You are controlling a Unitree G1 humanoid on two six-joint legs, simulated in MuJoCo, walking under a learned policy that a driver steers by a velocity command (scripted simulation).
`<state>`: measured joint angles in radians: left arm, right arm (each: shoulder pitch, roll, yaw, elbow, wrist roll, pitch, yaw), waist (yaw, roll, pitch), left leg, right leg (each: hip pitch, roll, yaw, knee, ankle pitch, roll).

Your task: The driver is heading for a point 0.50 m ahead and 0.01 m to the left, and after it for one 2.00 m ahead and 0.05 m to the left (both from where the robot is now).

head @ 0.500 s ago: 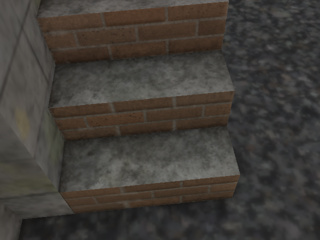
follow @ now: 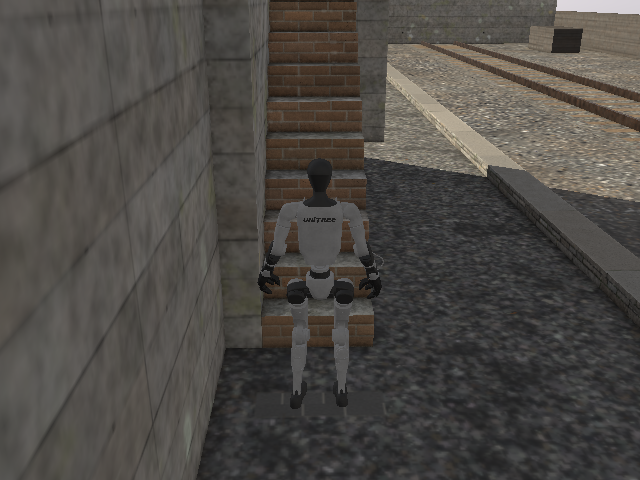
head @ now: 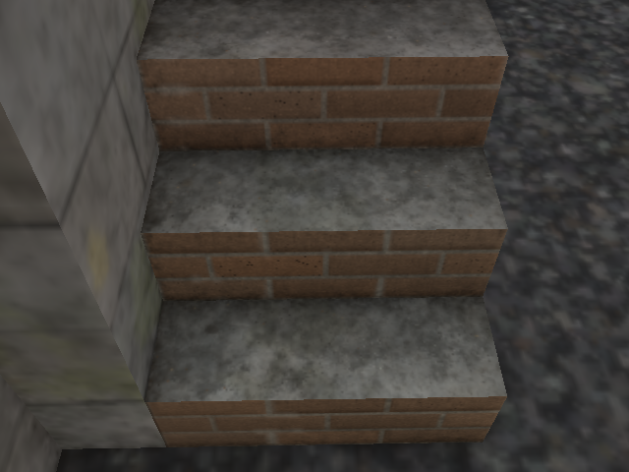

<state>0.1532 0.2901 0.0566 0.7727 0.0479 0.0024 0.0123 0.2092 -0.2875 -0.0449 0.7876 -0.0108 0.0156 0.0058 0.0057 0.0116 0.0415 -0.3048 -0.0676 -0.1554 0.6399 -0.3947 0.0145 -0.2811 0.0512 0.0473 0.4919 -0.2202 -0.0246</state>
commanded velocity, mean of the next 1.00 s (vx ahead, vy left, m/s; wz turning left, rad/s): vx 0.18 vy -0.06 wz -0.05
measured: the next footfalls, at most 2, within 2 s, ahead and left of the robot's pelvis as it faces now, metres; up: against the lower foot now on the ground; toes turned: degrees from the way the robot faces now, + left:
left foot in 0.26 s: +0.11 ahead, +0.14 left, +0.00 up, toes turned +9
right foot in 0.88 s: +0.20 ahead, -0.13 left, +0.00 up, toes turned -5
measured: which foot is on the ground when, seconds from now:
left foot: up 0.00-0.24, down 0.26-0.88, up 0.90-1.00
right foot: down 0.00-0.26, up 0.28-0.86, down 0.88-1.00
